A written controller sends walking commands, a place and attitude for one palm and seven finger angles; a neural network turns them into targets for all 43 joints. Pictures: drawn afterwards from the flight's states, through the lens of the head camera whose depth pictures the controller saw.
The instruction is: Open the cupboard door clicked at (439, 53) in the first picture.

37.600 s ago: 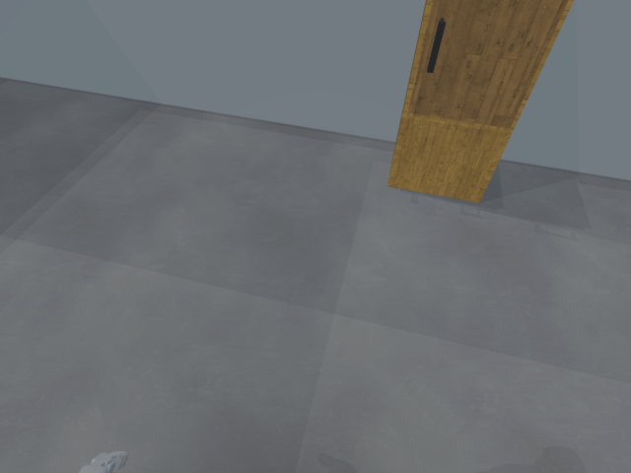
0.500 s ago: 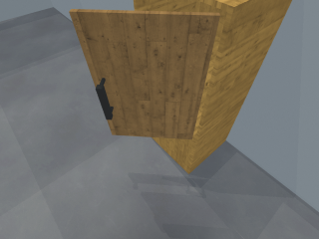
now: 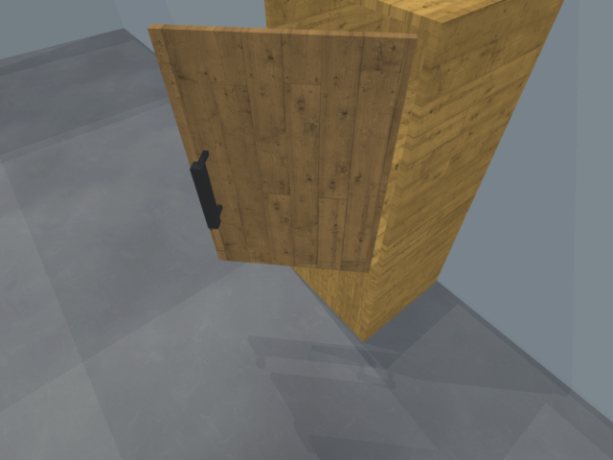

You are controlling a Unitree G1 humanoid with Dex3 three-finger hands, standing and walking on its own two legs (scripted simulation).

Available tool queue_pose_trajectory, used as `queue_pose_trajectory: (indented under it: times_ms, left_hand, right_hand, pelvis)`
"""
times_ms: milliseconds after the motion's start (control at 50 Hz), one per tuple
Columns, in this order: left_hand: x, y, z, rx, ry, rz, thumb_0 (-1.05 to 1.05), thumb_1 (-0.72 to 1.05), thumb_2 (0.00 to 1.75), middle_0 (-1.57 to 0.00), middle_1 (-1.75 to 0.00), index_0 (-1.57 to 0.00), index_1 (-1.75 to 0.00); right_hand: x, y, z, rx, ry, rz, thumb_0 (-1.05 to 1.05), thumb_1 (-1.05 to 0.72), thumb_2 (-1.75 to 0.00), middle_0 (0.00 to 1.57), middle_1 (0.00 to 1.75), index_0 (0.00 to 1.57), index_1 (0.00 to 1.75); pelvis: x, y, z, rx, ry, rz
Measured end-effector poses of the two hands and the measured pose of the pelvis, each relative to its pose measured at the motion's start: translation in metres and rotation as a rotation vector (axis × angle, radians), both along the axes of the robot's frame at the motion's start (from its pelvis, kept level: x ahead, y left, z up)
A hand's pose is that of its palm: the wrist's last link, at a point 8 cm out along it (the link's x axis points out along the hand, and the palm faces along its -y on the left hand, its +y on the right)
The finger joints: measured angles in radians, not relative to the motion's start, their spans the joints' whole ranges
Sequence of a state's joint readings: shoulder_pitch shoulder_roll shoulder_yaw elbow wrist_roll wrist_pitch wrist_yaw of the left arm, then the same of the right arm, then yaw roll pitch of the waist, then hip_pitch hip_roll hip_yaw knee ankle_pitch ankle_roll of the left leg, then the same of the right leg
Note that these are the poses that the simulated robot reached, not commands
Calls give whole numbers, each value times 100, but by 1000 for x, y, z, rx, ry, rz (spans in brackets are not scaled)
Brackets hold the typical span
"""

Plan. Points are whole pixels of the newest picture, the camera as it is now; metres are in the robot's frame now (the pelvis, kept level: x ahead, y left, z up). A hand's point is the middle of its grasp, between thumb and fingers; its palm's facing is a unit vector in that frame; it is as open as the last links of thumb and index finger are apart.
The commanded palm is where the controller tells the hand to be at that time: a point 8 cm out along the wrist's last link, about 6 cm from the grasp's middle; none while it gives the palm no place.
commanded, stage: come to a stop and stand still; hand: left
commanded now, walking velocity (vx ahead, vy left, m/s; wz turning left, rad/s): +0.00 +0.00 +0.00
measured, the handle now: (209, 190) +0.61 +0.25 -0.05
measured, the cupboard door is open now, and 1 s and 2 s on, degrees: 45 45 45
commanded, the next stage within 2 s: look again from close up in 0.38 s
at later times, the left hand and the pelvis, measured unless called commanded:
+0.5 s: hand out of the picture -0.02 +0.16 -0.17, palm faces +0.05 -0.99 -0.16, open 7.4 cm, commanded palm none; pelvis -0.01 +0.00 +0.01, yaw -1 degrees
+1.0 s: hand out of the picture -0.01 +0.20 -0.16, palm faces +0.05 -0.98 -0.21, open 7.4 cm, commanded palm none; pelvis -0.02 +0.03 +0.01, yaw +0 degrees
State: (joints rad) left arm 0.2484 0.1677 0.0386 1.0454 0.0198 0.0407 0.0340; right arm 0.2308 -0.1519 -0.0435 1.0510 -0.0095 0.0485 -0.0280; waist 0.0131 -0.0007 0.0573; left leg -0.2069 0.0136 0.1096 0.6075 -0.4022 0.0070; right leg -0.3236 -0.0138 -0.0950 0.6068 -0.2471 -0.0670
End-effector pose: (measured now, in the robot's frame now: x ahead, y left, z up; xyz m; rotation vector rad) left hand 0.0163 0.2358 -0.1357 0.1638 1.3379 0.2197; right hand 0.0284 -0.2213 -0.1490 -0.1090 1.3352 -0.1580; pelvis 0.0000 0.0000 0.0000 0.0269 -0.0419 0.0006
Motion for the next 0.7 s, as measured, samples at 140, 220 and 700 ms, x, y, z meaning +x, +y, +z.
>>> queue_pose_trajectory:
  times_ms: [140,220,700]
  left_hand:
    - [-37,-14,-4,-48,72,34,0,91,90,-20,-30,-20,-30]
    - [-41,-25,-5,-87,70,42,0,91,90,-20,-30,-20,-30]
    - [-32,-2,-1,-38,29,-40,1,91,90,-20,-30,-20,-30]
  right_hand:
    - [-18,-7,14,-27,22,6,1,-92,-90,20,30,20,30]
    - [-44,-3,19,-31,85,13,1,-91,-90,20,30,20,30]
    - [-76,45,2,55,45,-44,1,-91,-90,20,30,20,30]
  pelvis:
    - [-7,-5,7,-26,36,10]
    - [-9,-5,11,-25,28,8]
    - [-12,17,6,-16,4,-10]
